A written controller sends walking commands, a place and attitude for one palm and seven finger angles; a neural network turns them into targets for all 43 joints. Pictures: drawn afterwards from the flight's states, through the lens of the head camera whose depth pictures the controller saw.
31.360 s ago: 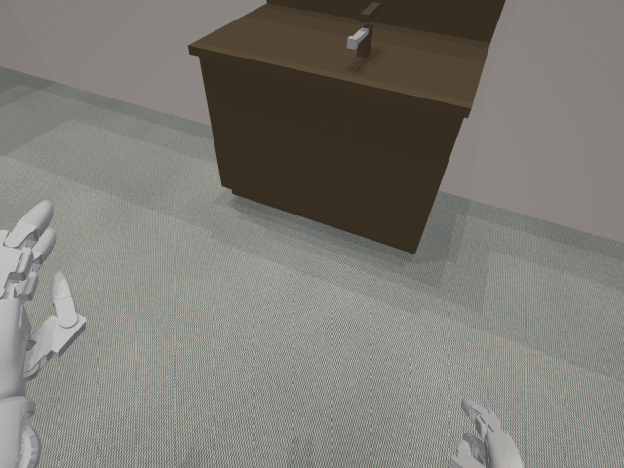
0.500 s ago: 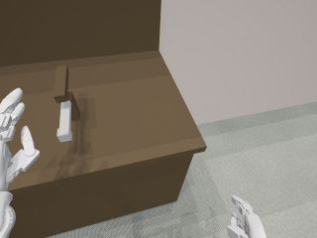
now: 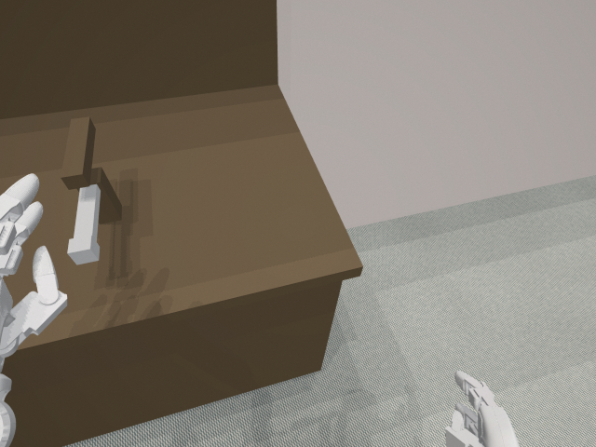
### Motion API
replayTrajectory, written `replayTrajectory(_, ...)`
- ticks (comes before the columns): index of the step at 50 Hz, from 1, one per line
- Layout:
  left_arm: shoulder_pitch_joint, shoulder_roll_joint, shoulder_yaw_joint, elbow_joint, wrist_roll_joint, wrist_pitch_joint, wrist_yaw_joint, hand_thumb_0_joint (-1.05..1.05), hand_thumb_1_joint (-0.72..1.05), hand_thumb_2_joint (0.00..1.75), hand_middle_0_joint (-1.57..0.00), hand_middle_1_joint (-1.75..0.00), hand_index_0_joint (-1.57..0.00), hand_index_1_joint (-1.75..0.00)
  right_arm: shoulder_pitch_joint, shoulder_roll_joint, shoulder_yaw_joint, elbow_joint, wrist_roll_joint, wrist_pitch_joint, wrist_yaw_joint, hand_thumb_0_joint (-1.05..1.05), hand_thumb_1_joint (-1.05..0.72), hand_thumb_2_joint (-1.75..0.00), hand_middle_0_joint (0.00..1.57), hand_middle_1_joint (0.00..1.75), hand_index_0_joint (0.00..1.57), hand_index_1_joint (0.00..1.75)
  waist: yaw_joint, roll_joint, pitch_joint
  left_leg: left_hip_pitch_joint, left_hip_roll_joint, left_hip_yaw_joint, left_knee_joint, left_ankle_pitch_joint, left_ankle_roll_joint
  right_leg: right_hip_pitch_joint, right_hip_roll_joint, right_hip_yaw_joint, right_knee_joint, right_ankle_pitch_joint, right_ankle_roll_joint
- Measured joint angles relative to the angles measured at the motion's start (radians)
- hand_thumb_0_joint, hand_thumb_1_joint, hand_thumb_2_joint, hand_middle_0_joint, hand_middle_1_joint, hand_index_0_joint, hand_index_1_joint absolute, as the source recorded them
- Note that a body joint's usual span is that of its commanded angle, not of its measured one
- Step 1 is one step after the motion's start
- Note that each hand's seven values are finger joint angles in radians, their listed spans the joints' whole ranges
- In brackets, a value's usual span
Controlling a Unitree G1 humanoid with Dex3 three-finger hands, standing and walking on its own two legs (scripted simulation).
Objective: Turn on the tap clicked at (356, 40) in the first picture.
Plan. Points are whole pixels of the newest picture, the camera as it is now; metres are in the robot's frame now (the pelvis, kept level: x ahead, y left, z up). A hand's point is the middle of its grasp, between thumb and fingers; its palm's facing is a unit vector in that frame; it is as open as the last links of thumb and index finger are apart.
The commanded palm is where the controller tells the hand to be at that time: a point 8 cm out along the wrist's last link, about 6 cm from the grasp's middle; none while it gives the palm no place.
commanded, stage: come to a stop and stand still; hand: left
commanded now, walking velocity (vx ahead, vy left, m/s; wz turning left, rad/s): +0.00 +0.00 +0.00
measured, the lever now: (84, 250) +0.34 +0.32 +0.06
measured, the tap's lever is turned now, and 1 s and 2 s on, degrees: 0 0 0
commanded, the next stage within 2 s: look again from close up in 1.18 s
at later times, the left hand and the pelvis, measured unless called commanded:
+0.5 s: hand (8, 293) +0.23 +0.31 +0.14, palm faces +0.36 -0.85 -0.39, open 7.4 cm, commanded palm +0.17 +0.34 +0.18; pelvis +0.01 +0.06 +0.00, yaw +0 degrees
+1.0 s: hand out of the picture +0.22 +0.33 +0.16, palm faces +0.38 -0.84 -0.39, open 7.4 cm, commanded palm +0.16 +0.36 +0.18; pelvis +0.00 +0.08 +0.00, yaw +1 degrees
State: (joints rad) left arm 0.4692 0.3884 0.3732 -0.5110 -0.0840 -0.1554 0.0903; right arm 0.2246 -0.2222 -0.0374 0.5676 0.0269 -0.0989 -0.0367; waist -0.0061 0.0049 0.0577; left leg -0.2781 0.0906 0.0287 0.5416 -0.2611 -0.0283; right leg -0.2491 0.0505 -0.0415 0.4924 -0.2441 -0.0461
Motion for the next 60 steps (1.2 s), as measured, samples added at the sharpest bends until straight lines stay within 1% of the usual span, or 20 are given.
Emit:
replayTrajectory(4,0.012,-0.007,-0.006,0.011,0.005,0.003,0.013,0.02,0.89,0.90,-0.22,-0.30,-0.21,-0.30,0.006,-0.002,0.006,0.018,0.000,0.000,-0.004,0.02,-0.90,-0.89,0.20,0.30,0.20,0.30,-0.001,0.002,-0.007,0.021,-0.012,0.002,-0.019,0.004,-0.002,0.020,-0.012,0.001,-0.014,0.000,0.010)
replayTrajectory(7,0.008,-0.010,-0.009,0.024,0.012,0.004,0.018,0.02,0.89,0.90,-0.22,-0.30,-0.21,-0.30,0.006,0.004,0.012,0.026,0.000,0.001,-0.005,0.02,-0.90,-0.89,0.20,0.30,0.20,0.30,0.006,-0.001,-0.007,0.041,-0.023,0.008,-0.038,0.010,0.000,0.037,-0.023,0.007,-0.028,0.003,0.021)
replayTrajectory(8,-0.038,0.026,-0.021,0.041,0.008,0.001,0.014,0.02,0.89,0.90,-0.22,-0.30,-0.22,-0.30,0.024,-0.001,0.033,0.005,0.014,0.003,-0.032,0.02,-0.90,-0.89,0.20,0.30,0.20,0.30,0.018,-0.003,0.001,0.043,-0.029,0.002,-0.039,0.012,0.003,0.043,-0.029,0.001,-0.028,0.002,0.026)
replayTrajectory(9,-0.103,0.070,-0.014,0.071,0.018,-0.021,-0.001,0.02,0.89,0.90,-0.22,-0.30,-0.22,-0.30,0.037,0.001,0.047,-0.005,0.019,-0.007,-0.043,0.02,-0.90,-0.89,0.20,0.30,0.20,0.30,0.034,-0.009,0.006,0.037,-0.036,-0.004,-0.036,0.013,0.005,0.036,-0.036,-0.005,-0.018,-0.002,0.029)
replayTrajectory(10,-0.160,0.099,0.008,0.105,0.025,-0.045,-0.006,0.02,0.88,0.90,-0.22,-0.30,-0.22,-0.30,0.034,0.006,0.056,-0.001,0.013,-0.020,-0.040,0.02,-0.90,-0.89,0.20,0.30,0.20,0.30,0.044,-0.012,0.011,0.030,-0.039,-0.006,-0.030,0.013,0.005,0.029,-0.039,-0.007,-0.009,-0.006,0.029)
replayTrajectory(11,-0.204,0.117,0.035,0.134,0.028,-0.060,-0.004,0.02,0.88,0.90,-0.22,-0.30,-0.22,-0.30,0.024,0.010,0.064,0.006,0.004,-0.030,-0.029,0.02,-0.90,-0.89,0.20,0.30,0.20,0.30,0.048,-0.011,0.012,0.021,-0.038,-0.005,-0.023,0.011,0.006,0.021,-0.038,-0.007,-0.006,-0.006,0.029)
replayTrajectory(13,-0.239,0.129,0.085,0.168,0.019,-0.081,0.008,0.02,0.88,0.90,-0.22,-0.30,-0.22,-0.30,0.003,0.014,0.073,0.017,-0.007,-0.050,0.003,0.02,-0.90,-0.89,0.20,0.30,0.20,0.30,0.043,-0.006,0.007,0.003,-0.037,0.001,-0.013,0.006,0.011,0.006,-0.037,0.000,-0.008,0.000,0.031)
replayTrajectory(14,-0.230,0.123,0.099,0.171,0.012,-0.088,0.013,0.02,0.89,0.90,-0.22,-0.30,-0.22,-0.30,-0.004,0.015,0.074,0.018,-0.009,-0.058,0.019,0.02,-0.90,-0.89,0.20,0.30,0.20,0.30,0.039,-0.002,0.002,-0.002,-0.038,0.007,-0.011,0.003,0.015,0.000,-0.038,0.006,-0.010,0.002,0.034)
replayTrajectory(16,-0.177,0.092,0.097,0.150,0.003,-0.096,0.020,0.02,0.89,0.90,-0.21,-0.30,-0.21,-0.30,-0.009,0.014,0.071,0.014,-0.010,-0.073,0.042,0.02,-0.90,-0.89,0.20,0.30,0.20,0.30,0.031,0.004,-0.005,-0.003,-0.044,0.020,-0.014,-0.001,0.024,-0.003,-0.045,0.019,-0.016,0.004,0.045)
replayTrajectory(20,-0.050,0.019,0.021,0.091,0.015,-0.095,0.009,0.01,0.89,0.90,-0.21,-0.30,-0.21,-0.30,-0.013,0.011,0.062,0.021,-0.015,-0.082,0.051,0.02,-0.90,-0.89,0.21,0.30,0.20,0.30,0.029,-0.004,-0.006,0.017,-0.063,0.039,-0.032,-0.004,0.043,0.011,-0.064,0.037,-0.028,0.003,0.067)
replayTrajectory(23,-0.026,-0.009,-0.022,0.083,0.031,-0.079,-0.001,0.01,0.89,0.90,-0.21,-0.30,-0.21,-0.30,-0.019,0.010,0.057,0.029,-0.021,-0.072,0.041,0.02,-0.90,-0.89,0.21,0.30,0.20,0.30,0.038,-0.021,0.008,0.027,-0.077,0.037,-0.040,-0.004,0.054,0.025,-0.077,0.035,-0.039,0.003,0.078)
replayTrajectory(26,-0.055,-0.011,-0.025,0.085,0.040,-0.057,0.002,0.02,0.89,0.90,-0.22,-0.30,-0.22,-0.30,-0.032,0.010,0.055,0.030,-0.022,-0.059,0.034,0.02,-0.90,-0.89,0.20,0.30,0.20,0.30,0.047,-0.038,0.029,0.029,-0.088,0.030,-0.039,-0.002,0.064,0.036,-0.088,0.026,-0.047,0.006,0.086)
replayTrajectory(30,-0.088,-0.006,0.001,0.047,0.045,-0.036,0.016,0.02,0.89,0.90,-0.22,-0.30,-0.22,-0.30,-0.057,0.014,0.054,0.017,-0.022,-0.053,0.036,0.02,-0.90,-0.89,0.20,0.30,0.20,0.30,0.049,-0.048,0.047,0.025,-0.095,0.026,-0.031,-0.004,0.075,0.041,-0.095,0.022,-0.055,0.012,0.093)
replayTrajectory(34,-0.079,-0.003,0.019,-0.012,0.051,-0.044,0.019,0.02,0.89,0.90,-0.21,-0.30,-0.21,-0.30,-0.077,0.024,0.056,-0.001,-0.024,-0.048,0.043,0.02,-0.90,-0.89,0.20,0.30,0.20,0.30,0.043,-0.046,0.046,0.019,-0.100,0.032,-0.021,-0.008,0.084,0.038,-0.100,0.027,-0.054,0.015,0.094)
replayTrajectory(38,-0.061,-0.003,0.019,-0.022,0.056,-0.053,0.010,0.02,0.89,0.90,-0.21,-0.30,-0.21,-0.30,-0.081,0.036,0.062,-0.015,-0.022,-0.032,0.044,0.01,-0.90,-0.89,0.20,0.30,0.20,0.30,0.037,-0.035,0.034,0.016,-0.100,0.035,-0.015,-0.011,0.089,0.042,-0.100,0.030,-0.065,0.022,0.102)
replayTrajectory(44,-0.052,-0.014,0.009,0.017,0.055,-0.035,0.002,0.02,0.89,0.90,-0.21,-0.30,-0.21,-0.30,-0.063,0.044,0.071,-0.018,-0.019,-0.010,0.035,0.01,-0.90,-0.89,0.21,0.30,0.20,0.30,0.035,-0.025,0.027,0.018,-0.101,0.037,-0.020,-0.004,0.093,0.049,-0.101,0.031,-0.081,0.036,0.108)
replayTrajectory(48,-0.047,-0.027,-0.003,0.017,0.054,-0.025,0.004,0.02,0.89,0.90,-0.21,-0.30,-0.21,-0.30,-0.044,0.041,0.071,-0.013,-0.018,-0.009,0.028,0.01,-0.90,-0.89,0.21,0.30,0.20,0.30,0.034,-0.023,0.029,0.021,-0.103,0.036,-0.027,0.004,0.094,0.053,-0.103,0.030,-0.088,0.043,0.108)
replayTrajectory(55,-0.038,-0.025,-0.011,0.012,0.051,-0.037,0.007,0.02,0.89,0.90,-0.21,-0.30,-0.21,-0.30,-0.023,0.031,0.063,0.000,-0.015,-0.011,0.019,0.02,-0.90,-0.89,0.21,0.30,0.20,0.30,0.030,-0.019,0.027,0.029,-0.102,0.035,-0.039,0.016,0.092,0.060,-0.101,0.029,-0.098,0.054,0.108)
replayTrajectory(60,-0.037,-0.025,-0.011,0.027,0.049,-0.043,0.007,0.02,0.89,0.90,-0.21,-0.30,-0.21,-0.30,-0.019,0.024,0.056,0.004,-0.012,-0.014,0.015,0.02,-0.90,-0.89,0.20,0.30,0.20,0.30,0.023,-0.015,0.022,0.034,-0.099,0.035,-0.047,0.024,0.088,0.064,-0.098,0.028,-0.105,0.060,0.107)
